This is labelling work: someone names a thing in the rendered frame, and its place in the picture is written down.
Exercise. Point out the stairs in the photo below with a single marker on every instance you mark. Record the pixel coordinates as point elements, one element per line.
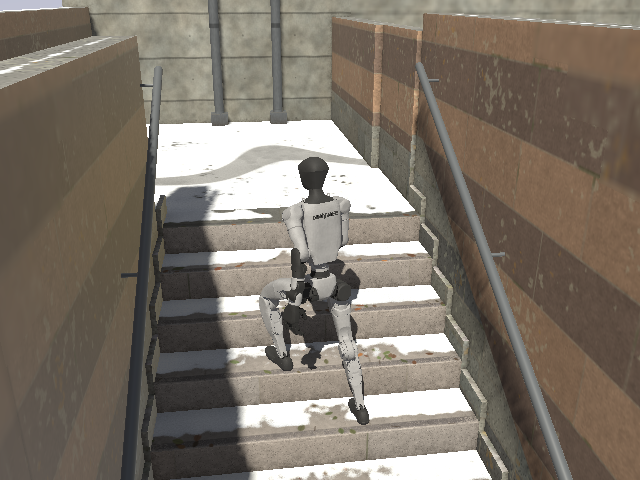
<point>226,411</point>

